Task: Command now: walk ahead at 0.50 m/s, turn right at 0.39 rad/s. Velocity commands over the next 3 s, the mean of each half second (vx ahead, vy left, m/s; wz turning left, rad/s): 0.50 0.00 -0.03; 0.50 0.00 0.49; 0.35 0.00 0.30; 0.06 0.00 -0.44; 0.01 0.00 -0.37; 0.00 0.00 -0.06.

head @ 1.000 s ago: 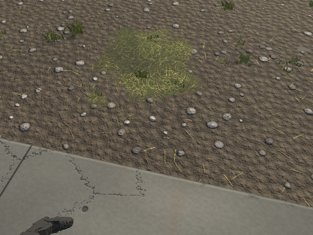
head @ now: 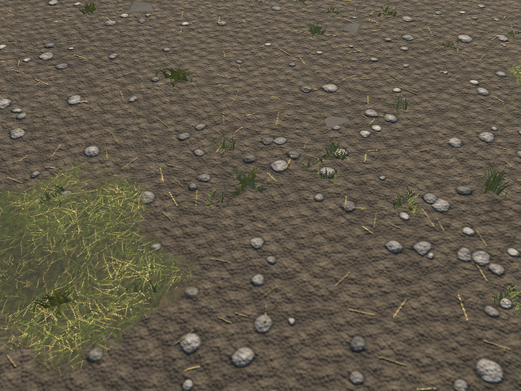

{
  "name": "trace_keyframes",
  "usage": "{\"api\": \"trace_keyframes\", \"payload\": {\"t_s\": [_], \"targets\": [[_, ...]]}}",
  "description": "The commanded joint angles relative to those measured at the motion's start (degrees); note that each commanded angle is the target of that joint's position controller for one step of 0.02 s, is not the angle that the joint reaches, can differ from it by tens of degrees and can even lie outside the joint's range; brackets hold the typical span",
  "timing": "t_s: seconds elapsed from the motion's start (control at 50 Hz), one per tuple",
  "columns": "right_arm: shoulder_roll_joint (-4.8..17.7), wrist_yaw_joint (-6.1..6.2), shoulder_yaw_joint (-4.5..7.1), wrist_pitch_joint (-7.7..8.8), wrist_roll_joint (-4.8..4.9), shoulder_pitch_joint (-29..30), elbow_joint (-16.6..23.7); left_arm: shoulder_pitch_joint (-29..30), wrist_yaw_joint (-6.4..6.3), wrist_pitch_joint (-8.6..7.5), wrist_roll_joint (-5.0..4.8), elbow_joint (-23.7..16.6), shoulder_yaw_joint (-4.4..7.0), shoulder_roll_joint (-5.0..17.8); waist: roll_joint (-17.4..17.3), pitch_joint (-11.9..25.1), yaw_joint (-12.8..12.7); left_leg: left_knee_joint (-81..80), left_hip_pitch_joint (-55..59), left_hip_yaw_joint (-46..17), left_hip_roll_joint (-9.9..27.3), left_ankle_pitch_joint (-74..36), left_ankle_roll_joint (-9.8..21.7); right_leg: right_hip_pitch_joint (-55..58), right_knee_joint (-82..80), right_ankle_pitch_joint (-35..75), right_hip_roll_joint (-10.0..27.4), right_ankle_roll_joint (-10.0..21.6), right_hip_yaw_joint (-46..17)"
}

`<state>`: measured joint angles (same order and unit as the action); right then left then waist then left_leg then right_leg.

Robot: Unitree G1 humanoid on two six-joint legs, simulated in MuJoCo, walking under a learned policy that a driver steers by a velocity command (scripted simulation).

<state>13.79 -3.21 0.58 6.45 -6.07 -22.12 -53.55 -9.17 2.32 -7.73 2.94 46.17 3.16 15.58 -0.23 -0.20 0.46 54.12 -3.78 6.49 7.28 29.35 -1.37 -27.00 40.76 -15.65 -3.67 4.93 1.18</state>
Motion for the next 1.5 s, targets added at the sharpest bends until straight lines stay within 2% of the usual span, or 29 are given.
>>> {"api": "trace_keyframes", "payload": {"t_s": [0.02,0.1,0.18,0.24,0.32,0.34,0.36,0.4,0.44,0.46,0.48,0.5,0.52,0.56,0.62,0.7,0.84,0.86,0.88,0.92,0.94,1.04,1.24,1.34,1.36,1.38,1.4,1.46,1.5], "targets": [[5.8,-0.84,0.62,1.51,3.35,15.0,9.9,-24.2,-1.55,-1.10,-0.63,5.5,3.27,8.9,4.5,-0.6,-12.3,23.4,-49.8,-11.2,-3.9,-0.7,3.2,39.4,-21.2,4.6,17.0,14.6,-33.2],[2.8,1.98,-0.08,-1.45,0.24,8.4,8.4,-9.7,0.46,-0.88,-0.59,2.8,-1.30,-0.5,0.9,-1.9,1.1,13.6,-30.9,-12.1,0.1,-9.4,4.1,4.1,-24.1,6.4,14.9,13.1,-22.3],[1.0,0.59,-1.33,-1.37,-0.88,11.8,10.2,-11.6,-1.81,-1.82,2.38,1.9,-2.08,-0.4,-0.4,0.1,-1.6,-4.3,-30.6,-11.4,0.2,-43.4,3.6,0.2,-17.8,4.9,8.1,9.9,-12.8],[2.0,0.40,-1.28,-1.94,1.24,17.5,12.7,-17.6,-0.35,-0.87,1.99,4.0,-2.10,2.7,3.1,-2.2,-3.8,-17.0,-17.7,-5.6,-3.1,-55.4,1.9,-9.2,-13.7,-4.7,6.5,9.0,-10.6],[5.1,0.80,-0.74,-3.44,0.10,24.5,14.3,-26.6,-0.20,-0.95,0.52,7.0,-3.08,2.3,1.4,-7.8,-8.1,-26.8,-33.8,-8.1,-0.1,-50.1,2.2,12.6,-5.5,-10.5,12.9,9.6,-19.1],[4.4,-0.03,0.40,-1.39,10.76,30.2,16.8,-21.4,-3.40,1.70,-6.59,6.7,-0.21,5.8,0.7,-7.5,-8.9,-27.7,-35.3,-11.2,-3.3,-46.6,3.4,12.8,-2.1,1.1,13.7,8.1,-18.4],[3.5,-0.69,-0.05,-0.70,11.87,29.9,16.4,-22.5,-4.68,3.24,-5.85,7.4,-0.30,6.0,0.3,-6.5,-8.8,-30.0,-36.6,-11.9,-3.3,-46.3,4.0,18.0,1.6,6.3,13.9,7.2,-16.8],[2.3,-1.63,0.23,-0.17,8.99,26.5,14.9,-25.0,-4.86,4.59,-3.98,8.9,-0.21,3.5,0.3,-3.4,-8.3,-33.9,-30.5,-8.5,-4.5,-45.5,6.0,20.7,9.2,15.4,12.7,5.5,-12.7],[5.3,-1.37,2.64,-0.68,7.02,1.9,6.4,-20.9,-3.35,3.86,-2.44,7.7,-0.85,1.1,-1.2,7.5,2.6,-29.8,2.6,-3.9,-6.5,-52.7,9.0,6.8,33.3,22.5,7.3,2.3,-4.5],[9.4,-0.92,3.85,-1.11,7.48,-7.8,4.1,-26.8,-1.93,2.30,-2.31,7.9,-1.73,-3.0,-15.4,16.8,4.0,-15.3,31.3,-20.8,6.0,-68.6,18.9,-19.2,61.8,-20.1,0.9,-3.6,-0.1],[12.5,-0.57,4.80,-2.40,9.28,-11.5,2.9,-28.2,-1.36,0.39,-3.78,4.7,-1.94,2.2,-14.4,26.6,5.9,-18.6,39.6,-37.0,13.4,-54.6,25.6,-28.7,71.3,-26.8,2.4,-5.2,-5.6],[15.5,0.89,6.03,-3.26,9.17,-11.1,3.0,-19.8,-1.49,-0.94,-7.13,-0.4,-1.81,3.2,-13.4,26.2,7.3,-28.0,40.7,-48.0,16.8,-23.9,28.3,-39.1,71.1,-20.8,3.6,-6.2,-7.1],[9.6,2.30,4.74,-3.83,7.14,-2.7,6.1,-8.5,-2.88,-0.68,-6.10,-3.1,-1.13,4.6,2.1,15.4,6.6,-36.0,26.8,-46.0,12.9,-9.2,22.0,-39.7,59.5,-10.7,6.8,-5.2,-5.4],[8.2,3.45,3.59,-2.26,5.59,6.9,9.0,-7.2,-4.82,0.25,-4.29,-4.3,-0.68,4.8,3.4,8.8,0.1,-38.3,6.6,-47.7,13.0,-13.9,22.1,-32.3,47.7,-1.5,9.6,-5.7,-8.7],[7.9,3.39,3.80,-1.73,6.35,11.7,10.2,-5.2,-5.34,1.46,-1.45,-5.6,0.16,3.2,0.0,-0.7,-3.8,-40.2,-19.3,-28.0,0.6,-28.6,18.3,-15.9,22.5,1.9,10.0,-7.7,-6.1],[10.1,4.67,5.07,-2.78,7.44,6.4,9.6,2.4,-4.12,1.44,-2.78,-8.0,-0.63,0.1,-4.3,3.3,-0.5,-39.6,-23.9,-21.2,-2.9,-32.8,16.3,2.3,-1.3,19.8,4.4,-9.7,-3.4],[5.8,4.60,4.92,-4.24,7.50,2.8,11.1,0.1,-3.20,0.68,-3.13,-9.2,2.39,6.3,-3.7,6.3,-3.3,-23.6,-16.5,-28.4,-4.9,-15.5,10.0,17.0,-14.5,9.7,6.8,-3.5,-7.1],[1.9,4.29,3.79,-3.80,6.61,2.5,12.3,-9.0,-3.60,0.63,-2.37,-8.1,3.31,9.4,3.3,13.2,-6.3,-6.8,-25.3,-21.4,-9.7,-6.0,7.1,32.2,-13.9,9.9,17.0,0.2,-16.2],[1.5,4.05,3.02,-2.86,7.96,-3.7,14.6,-14.1,-3.18,1.17,-2.44,-6.0,4.51,13.9,21.5,19.2,-3.9,8.6,-41.6,-16.1,-13.2,6.0,5.2,45.8,-18.5,-1.3,29.3,9.1,-40.5],[9.5,4.16,5.16,-3.12,7.60,4.2,14.3,-11.3,-3.27,1.51,-2.88,-7.4,3.20,7.2,8.7,9.3,-6.8,18.9,-50.4,-15.5,-7.4,-3.1,3.6,38.3,-22.3,-13.3,25.8,6.6,-36.5],[8.7,4.26,5.30,-3.72,7.26,6.4,14.6,-7.5,-3.22,1.91,-2.30,-7.9,2.68,6.1,5.1,5.9,-5.1,18.0,-48.1,-14.2,-5.5,-7.8,3.1,31.4,-23.4,-6.4,22.9,5.3,-29.5],[5.1,3.54,5.35,-5.23,6.90,7.6,16.0,-3.3,-2.73,1.51,-2.36,-6.0,2.47,4.3,6.3,1.1,-0.7,11.3,-41.2,-12.6,-2.3,-16.5,1.9,18.4,-30.1,11.2,18.5,5.0,-12.2],[2.0,0.79,4.09,-4.37,6.60,22.4,20.4,-7.9,-3.91,3.02,-3.56,-1.0,3.87,8.3,4.2,-2.5,-4.3,-15.2,-34.0,-6.2,-4.4,-30.3,2.7,22.3,-27.0,28.3,17.9,2.4,4.4],[7.8,1.13,6.72,-3.25,5.47,8.8,16.9,-9.1,-3.31,3.52,-5.38,1.7,3.74,9.6,5.3,6.2,4.4,-30.0,-5.3,-3.7,-9.4,-39.2,8.7,21.1,-5.6,45.2,14.5,-1.2,5.0],[12.9,2.31,7.60,-3.26,3.85,0.8,15.5,-9.1,-3.05,2.97,-3.08,0.0,2.13,5.8,-2.3,15.1,6.7,-23.2,14.2,-16.3,3.9,-69.7,12.9,7.2,12.2,19.3,10.5,-4.4,5.6],[14.1,2.59,6.62,-3.30,3.33,1.9,15.6,-18.9,-1.86,2.58,-3.13,1.2,-0.05,1.0,-12.5,26.6,2.2,-21.4,29.1,-34.9,21.1,-85.0,24.8,-7.1,31.2,-28.0,3.5,-7.4,-3.3],[11.3,2.50,6.34,-4.06,3.98,-0.2,15.4,-16.7,-1.67,2.70,-5.11,3.4,1.70,7.2,-6.8,30.0,5.8,-23.9,23.7,-31.3,17.6,-75.8,23.1,-5.9,33.9,-26.6,4.9,-7.2,-11.1],[4.6,2.34,4.17,-3.74,5.57,12.9,14.4,-7.8,-3.70,5.57,-4.41,1.7,2.09,6.5,-4.2,10.8,0.6,-32.2,1.0,-17.2,9.4,-53.1,16.2,-8.0,25.8,-15.7,10.1,-8.0,-6.1],[4.4,2.47,4.25,-3.28,4.20,17.4,13.9,-11.3,-4.66,8.05,-4.03,2.8,2.27,4.8,-6.4,8.2,-3.1,-37.2,-11.9,-12.1,7.8,-47.6,15.6,1.7,24.2,-10.0,9.5,-9.0,-4.4]]}}
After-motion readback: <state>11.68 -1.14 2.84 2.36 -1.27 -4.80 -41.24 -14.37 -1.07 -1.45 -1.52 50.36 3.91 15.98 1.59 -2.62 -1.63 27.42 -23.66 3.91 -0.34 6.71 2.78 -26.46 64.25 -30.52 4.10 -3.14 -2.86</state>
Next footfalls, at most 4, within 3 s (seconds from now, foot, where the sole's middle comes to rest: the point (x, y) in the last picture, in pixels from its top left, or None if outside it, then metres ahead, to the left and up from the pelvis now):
0.44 left None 0.45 0.14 -0.87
0.84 right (288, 339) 0.69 -0.05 -0.87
1.34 left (170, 298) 0.82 0.31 -0.87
1.82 right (248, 275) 0.90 0.07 -0.87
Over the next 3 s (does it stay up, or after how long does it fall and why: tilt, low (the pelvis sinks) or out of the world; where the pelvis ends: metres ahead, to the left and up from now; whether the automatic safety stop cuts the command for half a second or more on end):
stays up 0.84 0.14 -0.10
